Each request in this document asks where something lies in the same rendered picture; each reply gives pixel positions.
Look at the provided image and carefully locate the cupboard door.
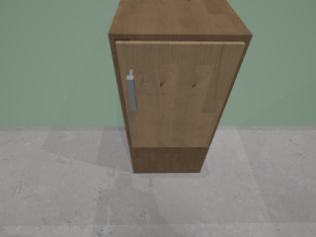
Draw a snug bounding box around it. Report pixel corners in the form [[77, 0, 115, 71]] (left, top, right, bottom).
[[116, 40, 245, 148]]

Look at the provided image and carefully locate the handle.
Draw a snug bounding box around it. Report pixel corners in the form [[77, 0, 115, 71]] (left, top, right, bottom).
[[126, 69, 137, 112]]

